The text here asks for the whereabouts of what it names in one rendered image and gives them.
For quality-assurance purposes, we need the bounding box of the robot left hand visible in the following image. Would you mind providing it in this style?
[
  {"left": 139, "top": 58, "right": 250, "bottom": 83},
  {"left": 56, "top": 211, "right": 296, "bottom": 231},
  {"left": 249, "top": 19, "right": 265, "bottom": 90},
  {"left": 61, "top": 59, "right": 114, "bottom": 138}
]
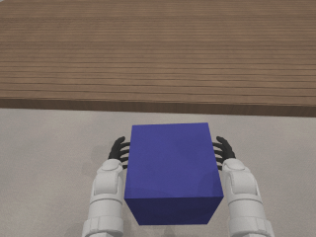
[{"left": 108, "top": 136, "right": 130, "bottom": 169}]

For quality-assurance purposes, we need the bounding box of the robot left forearm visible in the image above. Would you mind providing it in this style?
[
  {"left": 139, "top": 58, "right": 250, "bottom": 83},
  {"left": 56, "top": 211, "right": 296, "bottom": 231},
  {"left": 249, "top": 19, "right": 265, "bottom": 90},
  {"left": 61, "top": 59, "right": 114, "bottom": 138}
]
[{"left": 81, "top": 159, "right": 124, "bottom": 237}]

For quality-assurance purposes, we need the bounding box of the carton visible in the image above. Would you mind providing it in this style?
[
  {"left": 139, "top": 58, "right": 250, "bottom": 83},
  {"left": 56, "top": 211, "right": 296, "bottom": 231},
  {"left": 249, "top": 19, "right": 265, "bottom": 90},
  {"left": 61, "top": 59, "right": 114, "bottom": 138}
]
[{"left": 123, "top": 122, "right": 224, "bottom": 226}]

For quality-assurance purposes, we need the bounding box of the robot right forearm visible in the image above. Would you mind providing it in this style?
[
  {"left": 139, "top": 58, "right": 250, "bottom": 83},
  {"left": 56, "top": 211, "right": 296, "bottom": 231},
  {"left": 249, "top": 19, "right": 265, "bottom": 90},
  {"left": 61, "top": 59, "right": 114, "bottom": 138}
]
[{"left": 221, "top": 158, "right": 276, "bottom": 237}]

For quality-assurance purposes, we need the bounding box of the robot right hand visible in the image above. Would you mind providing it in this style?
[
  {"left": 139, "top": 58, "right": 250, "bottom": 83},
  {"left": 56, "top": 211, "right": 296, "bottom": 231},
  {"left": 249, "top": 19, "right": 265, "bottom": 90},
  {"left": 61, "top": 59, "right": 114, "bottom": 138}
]
[{"left": 212, "top": 136, "right": 236, "bottom": 171}]

